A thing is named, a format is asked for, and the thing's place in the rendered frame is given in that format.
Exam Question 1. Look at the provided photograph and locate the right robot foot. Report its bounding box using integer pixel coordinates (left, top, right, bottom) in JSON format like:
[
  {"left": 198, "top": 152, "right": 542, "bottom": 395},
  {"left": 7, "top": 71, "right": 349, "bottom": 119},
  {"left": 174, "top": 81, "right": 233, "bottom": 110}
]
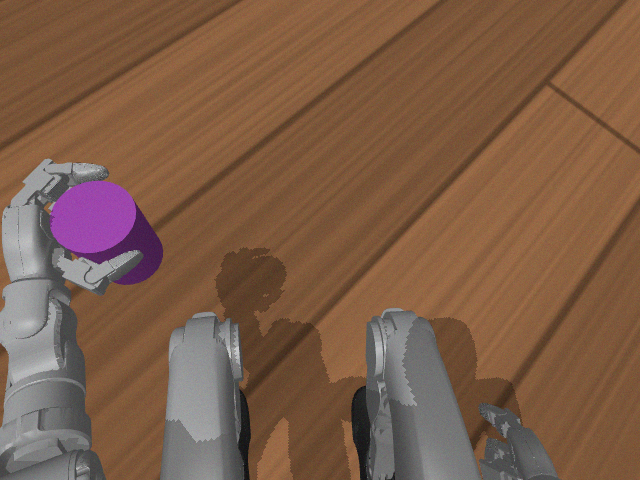
[{"left": 351, "top": 386, "right": 395, "bottom": 480}]

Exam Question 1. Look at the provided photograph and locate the can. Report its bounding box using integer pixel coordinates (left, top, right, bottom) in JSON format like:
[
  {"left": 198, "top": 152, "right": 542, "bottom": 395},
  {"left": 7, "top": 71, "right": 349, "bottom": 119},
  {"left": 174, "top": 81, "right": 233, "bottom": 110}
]
[{"left": 49, "top": 181, "right": 163, "bottom": 285}]

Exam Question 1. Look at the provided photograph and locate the right robot hand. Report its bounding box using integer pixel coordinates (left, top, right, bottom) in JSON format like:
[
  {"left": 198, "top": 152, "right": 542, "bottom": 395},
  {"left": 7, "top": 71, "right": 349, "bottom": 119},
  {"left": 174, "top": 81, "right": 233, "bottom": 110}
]
[{"left": 478, "top": 403, "right": 558, "bottom": 480}]

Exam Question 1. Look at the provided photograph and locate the left robot hand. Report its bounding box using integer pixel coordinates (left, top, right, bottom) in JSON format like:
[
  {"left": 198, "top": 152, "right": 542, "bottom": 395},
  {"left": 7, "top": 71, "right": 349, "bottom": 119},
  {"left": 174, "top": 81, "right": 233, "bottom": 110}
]
[{"left": 2, "top": 159, "right": 144, "bottom": 296}]

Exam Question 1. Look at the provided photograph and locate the left robot arm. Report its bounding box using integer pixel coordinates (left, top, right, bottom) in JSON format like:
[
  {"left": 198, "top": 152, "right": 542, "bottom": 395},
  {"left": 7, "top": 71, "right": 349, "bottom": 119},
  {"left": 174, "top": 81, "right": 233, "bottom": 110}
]
[{"left": 0, "top": 277, "right": 106, "bottom": 480}]

